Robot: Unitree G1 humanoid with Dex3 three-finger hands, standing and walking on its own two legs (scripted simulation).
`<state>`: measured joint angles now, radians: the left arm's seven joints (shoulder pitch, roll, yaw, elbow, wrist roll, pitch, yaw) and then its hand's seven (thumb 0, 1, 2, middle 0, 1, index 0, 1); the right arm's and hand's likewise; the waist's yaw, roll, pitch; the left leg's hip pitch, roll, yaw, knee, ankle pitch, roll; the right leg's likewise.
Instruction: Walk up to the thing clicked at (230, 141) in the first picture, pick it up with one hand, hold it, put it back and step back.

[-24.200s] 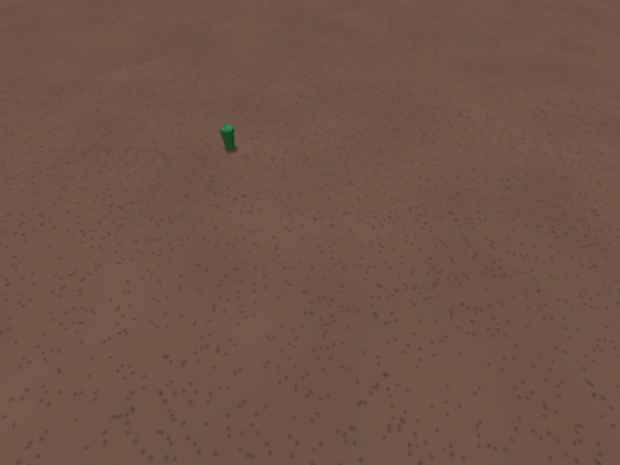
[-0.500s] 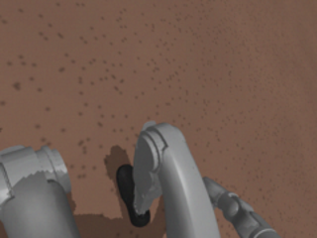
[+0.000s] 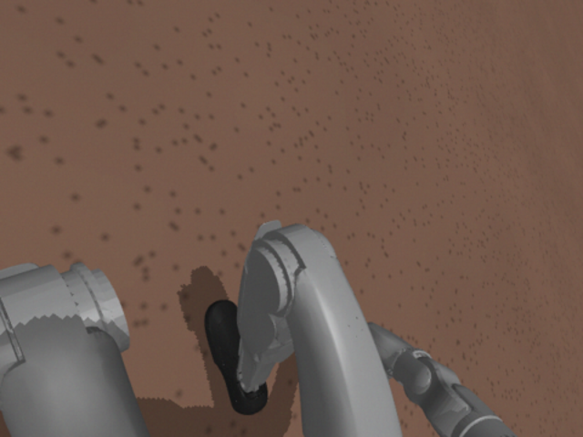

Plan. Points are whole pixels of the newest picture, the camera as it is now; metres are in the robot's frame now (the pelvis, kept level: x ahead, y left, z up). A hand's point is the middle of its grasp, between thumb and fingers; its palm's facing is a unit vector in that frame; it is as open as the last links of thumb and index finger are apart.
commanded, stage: open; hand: left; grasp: from the side
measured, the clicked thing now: out of the picture +0.41 +0.30 -0.22
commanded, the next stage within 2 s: withdraw in 0.36 s
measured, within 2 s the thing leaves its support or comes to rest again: rests again in 0.74 s
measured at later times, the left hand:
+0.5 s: hand out of the picture +0.41 +0.30 -0.18, palm faces +0.39 -0.92 +0.01, open 15.2 cm
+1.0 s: hand out of the picture +0.37 +0.37 -0.09, palm faces +0.38 -0.92 -0.12, open 17.3 cm
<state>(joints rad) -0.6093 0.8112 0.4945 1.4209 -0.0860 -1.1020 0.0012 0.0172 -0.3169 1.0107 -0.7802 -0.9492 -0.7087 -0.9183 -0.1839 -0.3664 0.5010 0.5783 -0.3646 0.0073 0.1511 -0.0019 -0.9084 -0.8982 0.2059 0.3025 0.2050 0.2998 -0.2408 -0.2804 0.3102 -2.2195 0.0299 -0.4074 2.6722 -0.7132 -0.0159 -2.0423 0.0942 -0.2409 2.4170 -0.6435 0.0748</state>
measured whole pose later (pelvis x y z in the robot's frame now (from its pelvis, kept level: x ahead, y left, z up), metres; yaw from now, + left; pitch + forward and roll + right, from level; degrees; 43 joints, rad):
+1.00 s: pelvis +0.00 +0.00 +0.02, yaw +2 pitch +19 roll -15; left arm -0.51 0.76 0.51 1.07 -0.10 -0.76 -0.18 -0.01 -0.49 0.07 -0.05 -0.02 -0.05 -0.02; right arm -0.06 -0.33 0.29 0.60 -0.18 0.05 0.11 0.00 -0.89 -0.90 0.21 0.30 0.21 0.30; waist -0.14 -0.15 0.11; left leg -2.25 0.05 -0.30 2.56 -0.69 0.00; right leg -2.09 0.06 -0.18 2.37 -0.65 0.05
